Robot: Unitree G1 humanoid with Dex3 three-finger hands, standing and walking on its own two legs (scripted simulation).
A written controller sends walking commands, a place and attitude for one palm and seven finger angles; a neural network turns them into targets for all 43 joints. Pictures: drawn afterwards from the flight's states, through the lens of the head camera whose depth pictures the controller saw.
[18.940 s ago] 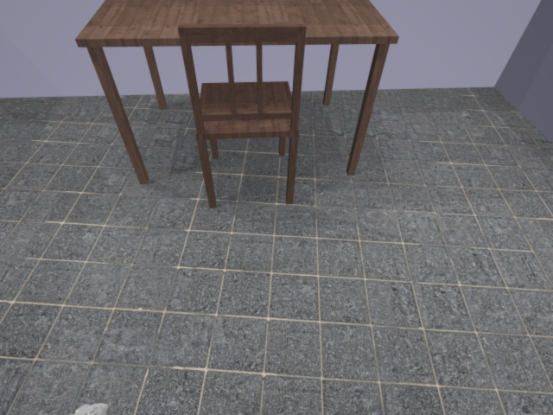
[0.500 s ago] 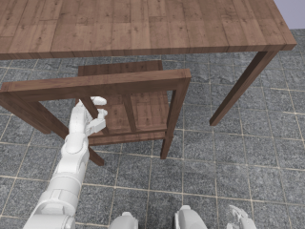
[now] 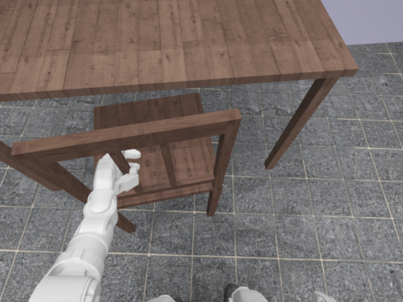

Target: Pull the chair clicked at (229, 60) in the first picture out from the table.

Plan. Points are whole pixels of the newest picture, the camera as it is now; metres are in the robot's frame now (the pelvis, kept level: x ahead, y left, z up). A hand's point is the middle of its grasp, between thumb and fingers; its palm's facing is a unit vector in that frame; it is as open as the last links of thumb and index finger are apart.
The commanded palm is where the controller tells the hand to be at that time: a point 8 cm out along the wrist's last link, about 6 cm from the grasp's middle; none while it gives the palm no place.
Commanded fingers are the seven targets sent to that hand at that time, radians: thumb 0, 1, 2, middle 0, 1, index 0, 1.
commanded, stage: step backward, pulling the chair out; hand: left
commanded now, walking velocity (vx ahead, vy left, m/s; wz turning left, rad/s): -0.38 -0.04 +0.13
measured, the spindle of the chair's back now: (128, 172) +0.40 +0.17 -0.11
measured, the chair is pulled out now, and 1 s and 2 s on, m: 0.04 0.19 0.40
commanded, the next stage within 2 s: none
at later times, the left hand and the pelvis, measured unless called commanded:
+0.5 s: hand (141, 200) +0.32 +0.13 -0.07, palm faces +0.07 -0.99 -0.14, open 5.0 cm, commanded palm +0.29 +0.17 -0.07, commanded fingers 0.00 0.90 0.90 -0.50 -1.45 -0.50 -1.45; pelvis -0.06 -0.01 -0.01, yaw +2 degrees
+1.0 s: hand (147, 247) +0.22 +0.11 -0.07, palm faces +0.07 -0.99 -0.16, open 5.0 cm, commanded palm +0.20 +0.15 -0.07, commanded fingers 0.00 0.90 0.90 -0.50 -1.45 -0.50 -1.45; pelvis -0.14 -0.02 -0.01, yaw +4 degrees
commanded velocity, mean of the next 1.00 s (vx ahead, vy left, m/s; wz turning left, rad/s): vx -0.38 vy -0.02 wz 0.11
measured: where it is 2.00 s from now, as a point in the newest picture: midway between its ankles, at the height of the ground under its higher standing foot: outside the picture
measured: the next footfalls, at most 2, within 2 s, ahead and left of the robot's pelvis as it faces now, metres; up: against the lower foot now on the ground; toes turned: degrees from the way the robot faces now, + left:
right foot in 0.72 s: -0.05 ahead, -0.14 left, +0.00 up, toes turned +0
left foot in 1.00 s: -0.13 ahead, +0.12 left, +0.00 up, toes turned +3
